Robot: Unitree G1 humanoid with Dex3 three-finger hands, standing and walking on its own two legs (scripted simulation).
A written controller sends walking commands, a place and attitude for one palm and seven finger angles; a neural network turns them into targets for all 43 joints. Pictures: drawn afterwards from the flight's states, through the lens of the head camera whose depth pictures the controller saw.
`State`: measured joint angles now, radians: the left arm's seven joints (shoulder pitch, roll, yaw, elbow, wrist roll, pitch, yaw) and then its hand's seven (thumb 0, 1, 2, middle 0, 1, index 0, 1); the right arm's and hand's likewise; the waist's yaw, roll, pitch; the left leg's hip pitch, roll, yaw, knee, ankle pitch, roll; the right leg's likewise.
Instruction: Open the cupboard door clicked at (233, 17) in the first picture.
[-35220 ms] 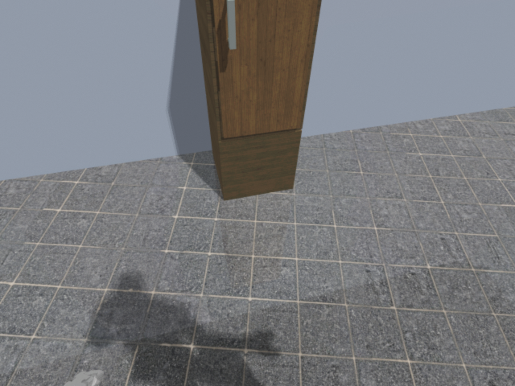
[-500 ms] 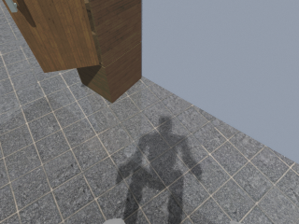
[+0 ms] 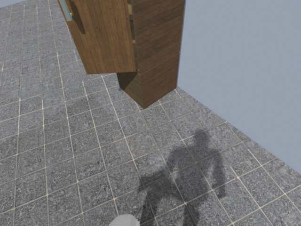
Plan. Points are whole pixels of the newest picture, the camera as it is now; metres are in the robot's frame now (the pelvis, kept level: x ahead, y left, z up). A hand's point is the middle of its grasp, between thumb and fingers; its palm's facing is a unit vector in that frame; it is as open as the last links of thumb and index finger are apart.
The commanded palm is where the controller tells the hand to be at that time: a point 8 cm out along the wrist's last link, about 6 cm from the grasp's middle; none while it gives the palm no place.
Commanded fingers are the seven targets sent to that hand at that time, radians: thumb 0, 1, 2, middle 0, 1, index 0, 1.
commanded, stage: take the last steps up to it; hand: left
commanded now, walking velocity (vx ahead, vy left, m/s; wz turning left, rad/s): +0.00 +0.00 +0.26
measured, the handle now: (65, 3) +1.03 +0.47 +0.12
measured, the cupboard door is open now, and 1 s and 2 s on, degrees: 53 53 53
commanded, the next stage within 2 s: come to a stop and stand still in 1.54 s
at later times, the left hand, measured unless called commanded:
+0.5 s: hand out of the picture +0.11 +0.24 -0.16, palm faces +0.13 -0.97 -0.20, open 7.4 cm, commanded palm none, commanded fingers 0.00 0.90 0.90 -0.20 -0.30 -0.20 -0.30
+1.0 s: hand out of the picture +0.14 +0.28 -0.19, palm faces +0.23 -0.96 -0.15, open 7.3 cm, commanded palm none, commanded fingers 0.00 0.90 0.90 -0.20 -0.30 -0.20 -0.30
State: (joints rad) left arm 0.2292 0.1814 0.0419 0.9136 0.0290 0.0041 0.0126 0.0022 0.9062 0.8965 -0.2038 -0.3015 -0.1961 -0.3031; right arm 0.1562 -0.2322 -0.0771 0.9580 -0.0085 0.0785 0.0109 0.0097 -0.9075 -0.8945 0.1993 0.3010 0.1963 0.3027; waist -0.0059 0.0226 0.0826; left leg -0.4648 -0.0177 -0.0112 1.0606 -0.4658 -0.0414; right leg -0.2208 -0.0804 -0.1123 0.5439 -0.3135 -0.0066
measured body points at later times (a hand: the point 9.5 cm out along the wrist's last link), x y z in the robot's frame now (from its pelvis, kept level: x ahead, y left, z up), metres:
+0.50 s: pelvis +0.06 +0.03 +0.01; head +0.08 +0.03 +0.45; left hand +0.10 +0.29 -0.14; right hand +0.07 -0.19 -0.15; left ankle +0.00 +0.12 -0.74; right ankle +0.11 -0.10 -0.70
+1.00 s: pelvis +0.22 +0.12 -0.01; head +0.25 +0.14 +0.44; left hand +0.13 +0.33 -0.18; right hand +0.35 -0.11 -0.14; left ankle +0.27 +0.22 -0.74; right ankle +0.14 -0.06 -0.70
